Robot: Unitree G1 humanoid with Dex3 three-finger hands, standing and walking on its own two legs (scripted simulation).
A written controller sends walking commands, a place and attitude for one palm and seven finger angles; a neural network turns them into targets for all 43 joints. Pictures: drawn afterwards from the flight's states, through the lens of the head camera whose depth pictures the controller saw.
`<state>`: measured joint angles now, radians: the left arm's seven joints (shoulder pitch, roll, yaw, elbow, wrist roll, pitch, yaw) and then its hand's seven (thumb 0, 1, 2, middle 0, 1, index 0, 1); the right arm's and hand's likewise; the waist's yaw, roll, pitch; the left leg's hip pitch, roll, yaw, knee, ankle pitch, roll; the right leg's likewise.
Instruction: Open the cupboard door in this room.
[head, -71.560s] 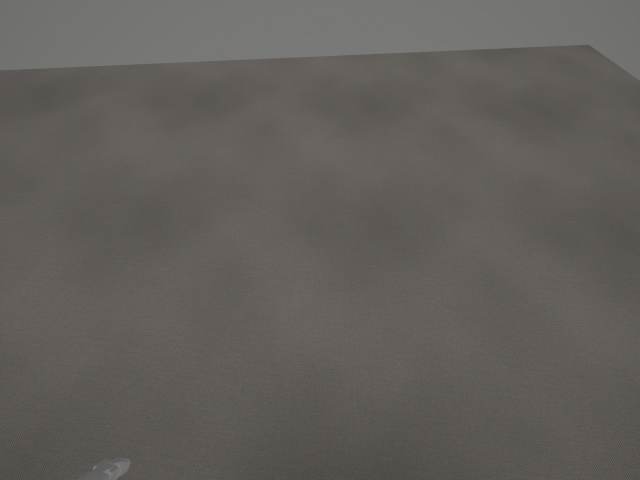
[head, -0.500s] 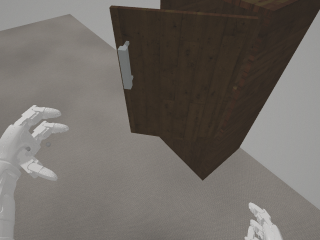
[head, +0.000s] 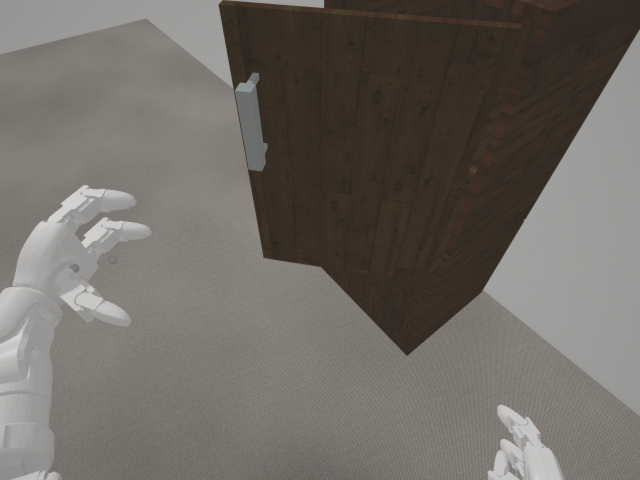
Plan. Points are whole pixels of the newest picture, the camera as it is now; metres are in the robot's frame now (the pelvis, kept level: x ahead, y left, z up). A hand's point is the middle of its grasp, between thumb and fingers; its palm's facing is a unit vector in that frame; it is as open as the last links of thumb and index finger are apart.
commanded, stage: move the hooked fingers beside the handle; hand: left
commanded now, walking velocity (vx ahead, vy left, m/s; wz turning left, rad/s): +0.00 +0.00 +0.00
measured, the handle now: (255, 123) +0.63 +0.15 +0.10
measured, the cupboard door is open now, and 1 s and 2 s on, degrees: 41 41 41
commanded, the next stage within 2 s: none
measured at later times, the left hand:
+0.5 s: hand (161, 199) +0.43 +0.24 +0.11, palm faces -0.13 -0.99 +0.00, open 14.0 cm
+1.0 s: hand (187, 158) +0.52 +0.23 +0.11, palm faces -0.13 -0.99 +0.01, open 14.0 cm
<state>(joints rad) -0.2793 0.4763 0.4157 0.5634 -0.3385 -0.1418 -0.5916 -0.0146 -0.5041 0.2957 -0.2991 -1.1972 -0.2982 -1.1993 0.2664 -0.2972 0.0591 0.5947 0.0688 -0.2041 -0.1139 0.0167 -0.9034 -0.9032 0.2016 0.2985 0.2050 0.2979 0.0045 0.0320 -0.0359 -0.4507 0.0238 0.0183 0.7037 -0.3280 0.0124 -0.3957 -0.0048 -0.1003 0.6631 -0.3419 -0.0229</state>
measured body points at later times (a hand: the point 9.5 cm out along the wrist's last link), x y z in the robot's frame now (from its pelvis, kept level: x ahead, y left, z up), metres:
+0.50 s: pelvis +0.01 +0.01 -0.01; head +0.07 +0.01 +0.44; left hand +0.43 +0.30 +0.11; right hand +0.07 -0.27 -0.11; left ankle +0.02 +0.11 -0.72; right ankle +0.00 -0.10 -0.72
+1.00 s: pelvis +0.01 +0.02 -0.02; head +0.12 +0.03 +0.42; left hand +0.52 +0.29 +0.12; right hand +0.01 -0.27 -0.12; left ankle +0.02 +0.11 -0.72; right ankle +0.00 -0.11 -0.72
